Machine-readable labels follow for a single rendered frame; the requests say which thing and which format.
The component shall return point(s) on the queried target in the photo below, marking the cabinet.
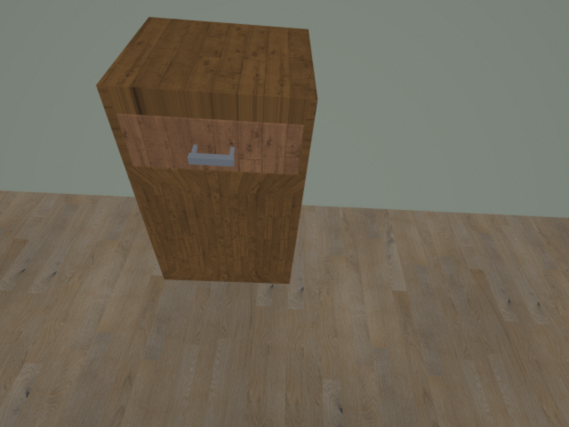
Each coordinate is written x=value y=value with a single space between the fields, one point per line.
x=210 y=225

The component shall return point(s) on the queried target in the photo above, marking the drawer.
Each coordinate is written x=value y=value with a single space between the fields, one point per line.
x=166 y=141

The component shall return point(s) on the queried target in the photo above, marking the handle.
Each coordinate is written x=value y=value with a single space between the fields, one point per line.
x=211 y=159

